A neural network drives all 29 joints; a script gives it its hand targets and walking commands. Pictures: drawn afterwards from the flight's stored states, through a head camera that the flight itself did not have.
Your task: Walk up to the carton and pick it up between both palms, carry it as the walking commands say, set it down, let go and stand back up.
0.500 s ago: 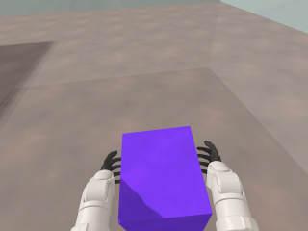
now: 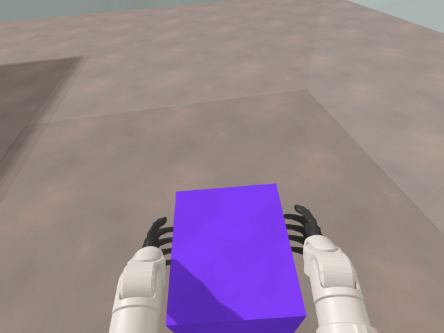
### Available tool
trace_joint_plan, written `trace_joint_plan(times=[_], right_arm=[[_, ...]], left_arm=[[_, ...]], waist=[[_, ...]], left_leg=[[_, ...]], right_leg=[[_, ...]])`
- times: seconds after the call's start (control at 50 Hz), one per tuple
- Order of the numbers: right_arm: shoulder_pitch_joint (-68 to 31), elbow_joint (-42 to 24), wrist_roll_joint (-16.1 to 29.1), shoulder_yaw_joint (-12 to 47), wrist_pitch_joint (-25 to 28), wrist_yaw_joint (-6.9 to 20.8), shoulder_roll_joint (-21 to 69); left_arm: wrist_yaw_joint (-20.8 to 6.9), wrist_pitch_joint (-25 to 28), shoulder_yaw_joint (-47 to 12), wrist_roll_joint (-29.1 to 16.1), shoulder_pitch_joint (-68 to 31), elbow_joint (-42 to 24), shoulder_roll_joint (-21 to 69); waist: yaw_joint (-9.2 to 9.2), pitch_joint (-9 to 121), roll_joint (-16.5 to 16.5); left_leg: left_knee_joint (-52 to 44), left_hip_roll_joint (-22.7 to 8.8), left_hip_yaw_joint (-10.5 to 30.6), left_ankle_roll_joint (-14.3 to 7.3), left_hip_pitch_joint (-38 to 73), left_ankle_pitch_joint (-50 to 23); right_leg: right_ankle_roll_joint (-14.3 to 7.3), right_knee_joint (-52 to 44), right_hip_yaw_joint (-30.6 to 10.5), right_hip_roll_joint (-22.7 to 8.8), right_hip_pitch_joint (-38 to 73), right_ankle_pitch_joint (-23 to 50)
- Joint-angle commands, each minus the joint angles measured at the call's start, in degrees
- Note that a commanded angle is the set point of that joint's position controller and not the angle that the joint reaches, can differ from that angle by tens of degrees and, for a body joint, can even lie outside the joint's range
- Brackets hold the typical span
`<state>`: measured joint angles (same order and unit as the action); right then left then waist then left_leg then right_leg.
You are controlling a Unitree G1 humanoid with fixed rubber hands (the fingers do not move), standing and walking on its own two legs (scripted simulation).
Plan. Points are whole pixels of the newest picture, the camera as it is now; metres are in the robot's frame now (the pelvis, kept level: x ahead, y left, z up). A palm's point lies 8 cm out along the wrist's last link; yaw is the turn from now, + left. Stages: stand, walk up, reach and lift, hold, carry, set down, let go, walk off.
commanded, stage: reach and lift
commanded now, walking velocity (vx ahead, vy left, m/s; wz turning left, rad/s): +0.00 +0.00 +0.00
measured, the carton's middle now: (232, 263) +0.29 +0.00 -0.04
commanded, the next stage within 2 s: hold in 0.86 s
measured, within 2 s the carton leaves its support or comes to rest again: neither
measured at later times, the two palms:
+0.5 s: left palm (162, 257) +0.27 +0.13 +0.03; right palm (322, 240) +0.28 -0.17 +0.04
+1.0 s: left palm (160, 262) +0.26 +0.13 +0.03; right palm (322, 244) +0.28 -0.17 +0.04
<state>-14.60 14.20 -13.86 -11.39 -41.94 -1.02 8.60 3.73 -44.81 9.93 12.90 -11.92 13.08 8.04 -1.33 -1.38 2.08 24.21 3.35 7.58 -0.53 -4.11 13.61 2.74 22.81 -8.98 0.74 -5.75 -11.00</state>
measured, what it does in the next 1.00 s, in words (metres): stands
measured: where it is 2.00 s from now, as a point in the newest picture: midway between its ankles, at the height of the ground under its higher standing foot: outside the picture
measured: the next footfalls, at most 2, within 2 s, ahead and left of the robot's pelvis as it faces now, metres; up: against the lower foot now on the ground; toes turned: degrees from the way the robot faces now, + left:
none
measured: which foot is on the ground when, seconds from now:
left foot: down 0.00-1.00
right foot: down 0.00-1.00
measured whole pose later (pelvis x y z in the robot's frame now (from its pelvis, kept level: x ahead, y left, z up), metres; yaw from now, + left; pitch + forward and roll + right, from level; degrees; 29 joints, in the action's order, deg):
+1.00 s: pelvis -0.01 -0.02 +0.00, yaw +1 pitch -7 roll +0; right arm -17.1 19.0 -13.5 -11.9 -42.3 -5.5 9.2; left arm 0.9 -45.2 11.5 14.7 -13.5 16.7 7.5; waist -1.4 0.8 0.5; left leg 25.2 2.0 8.9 1.5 -4.9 13.3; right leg 0.9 25.1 -7.1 2.1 -6.9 -11.2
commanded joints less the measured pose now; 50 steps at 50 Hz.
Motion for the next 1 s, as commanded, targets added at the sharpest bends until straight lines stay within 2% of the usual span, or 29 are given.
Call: trace_joint_plan(times=[0.0,0.16,0.3,0.46,0.48,0.56,0.64,0.8,0.82,0.98], right_arm=[[-31.7,-2.9,15.2,33.6,1.9,15.6,55.8],[-35.4,2.1,15.6,33.1,1.7,15.9,59.1],[-35.2,4.5,16.2,32.6,1.5,16.2,61.7],[-34.4,4.4,16.6,32.6,1.1,15.8,62.6],[-34.4,4.2,16.6,32.7,1.1,15.7,62.9],[-34.6,4.2,16.4,32.6,1.0,15.7,63.1],[-34.6,3.7,16.7,33.1,0.9,15.7,63.9],[-33.1,3.4,16.6,33.0,0.6,15.7,63.9],[-32.7,3.3,16.5,32.8,0.6,15.7,63.3],[-31.1,1.4,17.1,33.4,0.4,16.1,62.0]], left_arm=[[-15.7,5.9,-36.3,-18.3,-46.1,-10.2,55.6],[-17.1,6.5,-34.4,-17.4,-50.3,-5.9,55.8],[-18.2,6.5,-33.4,-16.9,-51.4,-4.8,56.0],[-18.9,6.2,-33.7,-17.3,-51.0,-5.6,55.5],[-19.0,6.3,-33.9,-17.5,-51.1,-5.9,55.1],[-19.5,6.2,-33.6,-17.2,-51.1,-5.6,54.5],[-19.8,6.4,-34.2,-18.1,-51.5,-6.4,55.0],[-19.9,6.1,-34.4,-17.9,-50.1,-7.1,54.9],[-19.9,6.0,-34.5,-17.9,-49.7,-7.0,55.0],[-19.1,5.4,-35.9,-18.3,-47.7,-9.2,55.7]], waist=[[-1.1,22.4,-1.7],[0.0,23.0,-2.8],[0.39,22.7,-1.5],[0.29,21.0,-0.9],[0.17,21.3,-1.9],[0.41,19.8,-1.8],[0.02,21.0,-3.0],[0.03,21.3,-2.9],[-0.3,20.5,-2.1],[-0.16,20.7,-1.2]], left_leg=[[-4.3,1.7,-2.0,2.7,1.5,-14.6],[-4.2,1.6,-2.6,1.9,-0.6,-9.1],[-4.3,1.8,-3.3,1.4,-1.6,-8.9],[-4.5,2.2,-3.6,1.0,-2.1,-8.8],[-4.5,2.2,-3.5,0.8,-1.9,-8.1],[-4.7,2.4,-3.7,0.7,-2.9,-5.9],[-4.5,2.4,-3.6,0.5,-2.2,-6.2],[-4.6,2.5,-3.5,0.6,-2.5,-6.5],[-4.8,2.5,-3.5,0.7,-2.6,-6.9],[-4.7,2.3,-3.1,1.4,-1.9,-8.2]], right_leg=[[-1.7,-1.0,5.4,5.5,5.3,11.2],[-1.6,-0.7,5.5,5.2,5.7,7.8],[-1.4,-0.8,5.4,4.7,6.5,8.8],[-1.2,-1.3,5.1,4.1,7.1,9.5],[-1.1,-1.3,5.1,4.1,7.1,8.9],[-1.0,-1.7,5.1,3.9,6.8,7.1],[-0.8,-1.7,5.1,3.9,7.0,7.4],[-0.9,-1.8,5.1,4.0,7.9,8.1],[-1.0,-1.8,5.1,3.9,7.4,8.6],[-1.4,-1.7,5.4,4.6,7.7,9.7]])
